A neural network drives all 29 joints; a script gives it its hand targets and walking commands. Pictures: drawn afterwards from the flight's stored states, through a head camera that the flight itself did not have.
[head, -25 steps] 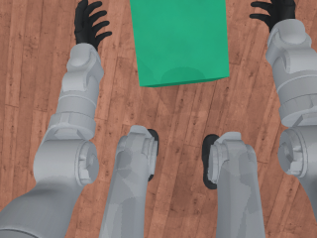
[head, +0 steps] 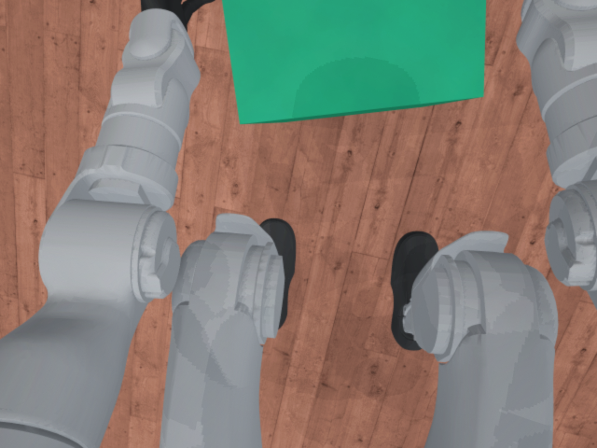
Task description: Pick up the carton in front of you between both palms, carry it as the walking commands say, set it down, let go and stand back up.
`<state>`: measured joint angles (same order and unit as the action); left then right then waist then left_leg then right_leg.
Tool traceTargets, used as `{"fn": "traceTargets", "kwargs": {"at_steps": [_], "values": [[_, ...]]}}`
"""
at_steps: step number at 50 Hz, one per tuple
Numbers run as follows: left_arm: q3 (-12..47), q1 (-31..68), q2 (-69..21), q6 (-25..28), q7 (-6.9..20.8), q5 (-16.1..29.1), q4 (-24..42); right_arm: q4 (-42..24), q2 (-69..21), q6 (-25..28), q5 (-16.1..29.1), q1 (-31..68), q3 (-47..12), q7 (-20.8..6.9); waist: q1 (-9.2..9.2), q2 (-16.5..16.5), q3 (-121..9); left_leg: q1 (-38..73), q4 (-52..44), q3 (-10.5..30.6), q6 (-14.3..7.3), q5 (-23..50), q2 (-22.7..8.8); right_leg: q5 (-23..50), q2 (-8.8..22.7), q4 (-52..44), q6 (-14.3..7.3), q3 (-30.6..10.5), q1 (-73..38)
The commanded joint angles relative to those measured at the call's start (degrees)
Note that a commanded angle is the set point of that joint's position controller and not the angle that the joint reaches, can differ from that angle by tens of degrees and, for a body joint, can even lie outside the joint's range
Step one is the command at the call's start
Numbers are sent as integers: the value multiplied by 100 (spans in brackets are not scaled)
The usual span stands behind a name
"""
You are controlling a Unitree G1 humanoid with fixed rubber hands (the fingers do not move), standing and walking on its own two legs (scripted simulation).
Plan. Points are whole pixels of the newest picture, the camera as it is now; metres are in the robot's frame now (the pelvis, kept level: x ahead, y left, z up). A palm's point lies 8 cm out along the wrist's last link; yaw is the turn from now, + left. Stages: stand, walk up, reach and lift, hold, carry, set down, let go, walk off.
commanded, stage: reach and lift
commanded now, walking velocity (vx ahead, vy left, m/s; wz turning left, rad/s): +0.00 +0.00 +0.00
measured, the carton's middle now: (346, 21) +0.53 +0.01 -0.24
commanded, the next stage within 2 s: none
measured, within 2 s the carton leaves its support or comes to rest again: leaves its support in 0.64 s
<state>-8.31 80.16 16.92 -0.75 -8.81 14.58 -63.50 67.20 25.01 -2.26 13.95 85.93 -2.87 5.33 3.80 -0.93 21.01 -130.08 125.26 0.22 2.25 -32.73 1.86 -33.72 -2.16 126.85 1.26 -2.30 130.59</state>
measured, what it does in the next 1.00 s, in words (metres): rises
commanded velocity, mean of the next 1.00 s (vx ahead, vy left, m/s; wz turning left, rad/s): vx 0.00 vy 0.00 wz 0.00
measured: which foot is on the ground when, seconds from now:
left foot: down 0.00-1.00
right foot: down 0.00-1.00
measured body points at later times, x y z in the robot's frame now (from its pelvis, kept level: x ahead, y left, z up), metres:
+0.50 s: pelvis -0.01 +0.00 +0.00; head +0.36 -0.01 +0.25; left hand +0.53 +0.17 -0.18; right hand +0.57 -0.13 -0.18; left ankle +0.11 +0.12 -0.33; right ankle +0.10 -0.12 -0.33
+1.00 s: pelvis -0.01 +0.00 +0.06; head +0.27 -0.01 +0.41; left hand +0.50 +0.16 -0.02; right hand +0.53 -0.14 -0.02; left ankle +0.11 +0.13 -0.33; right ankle +0.10 -0.13 -0.33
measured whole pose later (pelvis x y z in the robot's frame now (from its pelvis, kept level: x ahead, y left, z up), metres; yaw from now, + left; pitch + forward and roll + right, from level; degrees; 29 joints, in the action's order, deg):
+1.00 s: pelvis -0.01 +0.00 +0.06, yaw -1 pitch +41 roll +1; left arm -28.4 63.4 1.9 -17.9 -5.9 -6.8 -43.8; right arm 51.9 6.7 -18.1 -7.5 69.1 19.9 4.6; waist 2.5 0.4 -3.5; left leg -124.3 113.6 3.4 4.4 -30.4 5.5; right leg -30.7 -6.7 114.5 3.4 -4.2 124.8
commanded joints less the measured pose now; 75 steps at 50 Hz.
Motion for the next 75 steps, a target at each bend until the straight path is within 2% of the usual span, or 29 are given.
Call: {"fn": "traceTargets", "kwargs": {"at_steps": [1,8,14,17,18,19,21,23,25,27,31,34,37,39,41,45,48,52,57,66,71,75], "values": [[17,895,554,110,-6,45,382,-372,404,97,-29,1270,66,8,163,580,-7428,3497,-826,-333,119,2518,28,2245,37,-887,51,204,-3679],[-144,996,498,147,8,-133,522,-376,333,156,-221,1295,263,17,99,486,-6976,3186,-902,-281,100,2241,49,1922,35,-975,0,165,-3183],[206,1540,-7,118,6,9,644,-462,-258,140,-41,1822,-123,27,159,548,-6925,3231,-1002,-316,99,1934,81,1603,-17,-1092,6,200,-3340],[57,1589,-165,94,-36,-156,420,-322,-348,130,-197,1920,-1,76,144,556,-6799,3318,-1048,-333,94,1748,149,1413,-56,-1165,14,224,-3332],[277,1814,-671,94,54,-140,548,-480,-956,126,-141,2132,-278,-14,190,592,-6752,3332,-1051,-326,41,1729,175,1404,-102,-1158,-14,203,-3327],[437,2140,-1265,98,181,-138,538,-379,-1590,122,-118,2376,-406,-131,159,596,-6719,3273,-1036,-322,45,1777,208,1447,-150,-1146,-33,199,-3302],[732,2902,-2852,16,557,-236,621,-344,-3247,53,-159,2912,-664,-502,121,594,-6586,3199,-966,-304,36,1754,318,1466,-267,-1078,-71,179,-3201],[804,3407,-4120,-190,1002,-480,775,-385,-4617,-90,-412,3153,-553,-904,85,541,-6317,3060,-872,-362,4,1586,435,1365,-373,-1047,-90,244,-2977],[742,3515,-4780,-388,1334,-661,982,-549,-5352,-222,-609,3031,-346,-1181,95,470,-6197,2940,-797,-461,-19,1591,489,1387,-455,-1006,-114,334,-2797],[749,3557,-5220,-520,1541,-703,1250,-766,-5791,-312,-651,2930,-263,-1346,94,426,-6321,2914,-730,-513,-42,1795,522,1603,-503,-942,-149,393,-2798],[1070,3532,-5947,-655,1675,-404,1898,-1484,-6466,-408,-446,2995,-545,-1398,75,462,-7523,3414,-641,-551,-52,2525,588,2347,-562,-841,-171,463,-3359],[1432,3451,-6376,-824,1668,-167,2481,-2327,-6944,-503,-273,3172,-907,-1296,62,564,-9098,3930,-635,-610,-19,3117,628,3075,-618,-821,-130,522,-4320],[1803,3485,-6713,-1059,1658,-135,3151,-3069,-7454,-735,-307,3050,-1140,-1190,-10,602,-10481,4153,-774,-725,49,3303,687,3480,-705,-937,-59,598,-5144],[1941,3379,-6815,-1200,1610,-204,3502,-3347,-7675,-916,-392,2797,-1197,-1133,5,591,-10868,4351,-983,-735,75,3196,738,3354,-753,-1116,-23,648,-5260],[1954,3140,-6906,-1357,1596,-369,3551,-3303,-7859,-1101,-541,2447,-1145,-1139,24,559,-10560,4330,-1261,-704,65,2764,776,2820,-787,-1400,-20,674,-4934],[1355,2535,-7117,-1657,1715,-1029,2625,-2313,-8069,-1420,-1129,1742,-485,-1316,31,492,-8501,3523,-1893,-669,-9,1345,756,1253,-772,-2089,-40,674,-3727],[748,2305,-7139,-1775,1812,-1573,2108,-1801,-8005,-1524,-1601,1602,169,-1440,32,480,-7715,3286,-2328,-655,-52,791,755,709,-779,-2511,-67,671,-3359],[437,2345,-7200,-1793,1883,-1868,2001,-1616,-7990,-1522,-1870,1672,579,-1509,-3,385,-7837,3573,-2725,-614,-78,744,770,653,-807,-2901,-99,658,-3527],[528,2281,-7422,-1859,1945,-1902,2086,-1697,-8141,-1576,-1950,1570,611,-1550,-72,263,-8368,4107,-3148,-596,-55,812,790,729,-827,-3340,-92,662,-4047],[1366,1562,-7936,-2003,2015,-1530,2597,-2481,-8726,-1723,-1591,971,-249,-1623,-106,260,-9269,5250,-3746,-546,18,1520,805,1457,-836,-3932,9,621,-5304],[1733,966,-8091,-2011,2013,-1382,2743,-2805,-8939,-1729,-1399,484,-706,-1605,-105,334,-9095,5749,-4130,-450,24,1741,819,1701,-838,-4322,57,543,-5875],[1848,495,-8165,-1967,2002,-1385,2708,-2841,-9021,-1685,-1384,30,-823,-1580,-130,334,-8677,6109,-4497,-353,17,1770,824,1742,-834,-4698,64,463,-6221]]}}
